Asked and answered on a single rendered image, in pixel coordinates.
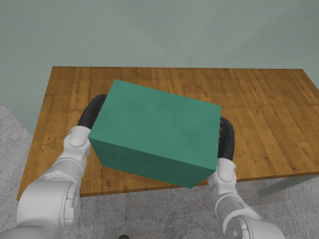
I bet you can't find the table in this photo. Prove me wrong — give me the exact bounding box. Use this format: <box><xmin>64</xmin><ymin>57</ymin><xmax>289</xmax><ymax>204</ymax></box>
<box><xmin>16</xmin><ymin>66</ymin><xmax>319</xmax><ymax>201</ymax></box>

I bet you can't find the robot left hand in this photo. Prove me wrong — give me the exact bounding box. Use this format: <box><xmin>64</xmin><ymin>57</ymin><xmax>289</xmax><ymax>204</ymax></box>
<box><xmin>77</xmin><ymin>94</ymin><xmax>108</xmax><ymax>129</ymax></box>

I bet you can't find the right robot forearm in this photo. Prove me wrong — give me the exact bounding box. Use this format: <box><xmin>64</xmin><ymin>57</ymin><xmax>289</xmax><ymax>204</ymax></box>
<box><xmin>207</xmin><ymin>157</ymin><xmax>268</xmax><ymax>235</ymax></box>

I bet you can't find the right robot upper arm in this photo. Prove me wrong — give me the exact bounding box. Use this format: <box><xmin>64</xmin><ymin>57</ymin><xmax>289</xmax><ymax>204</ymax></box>
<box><xmin>224</xmin><ymin>215</ymin><xmax>285</xmax><ymax>239</ymax></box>

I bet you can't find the left robot forearm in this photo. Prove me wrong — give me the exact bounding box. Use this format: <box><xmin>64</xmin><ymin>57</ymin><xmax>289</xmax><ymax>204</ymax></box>
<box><xmin>16</xmin><ymin>125</ymin><xmax>91</xmax><ymax>224</ymax></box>

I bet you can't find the carton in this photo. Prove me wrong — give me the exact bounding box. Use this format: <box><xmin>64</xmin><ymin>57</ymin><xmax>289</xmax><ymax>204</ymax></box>
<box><xmin>88</xmin><ymin>79</ymin><xmax>221</xmax><ymax>189</ymax></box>

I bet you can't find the robot right hand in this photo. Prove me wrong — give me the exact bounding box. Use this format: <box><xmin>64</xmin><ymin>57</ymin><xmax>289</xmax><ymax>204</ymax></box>
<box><xmin>217</xmin><ymin>117</ymin><xmax>235</xmax><ymax>161</ymax></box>

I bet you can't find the left robot upper arm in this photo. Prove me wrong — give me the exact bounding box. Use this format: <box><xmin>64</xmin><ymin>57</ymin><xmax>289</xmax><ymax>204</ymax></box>
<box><xmin>0</xmin><ymin>180</ymin><xmax>81</xmax><ymax>239</ymax></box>

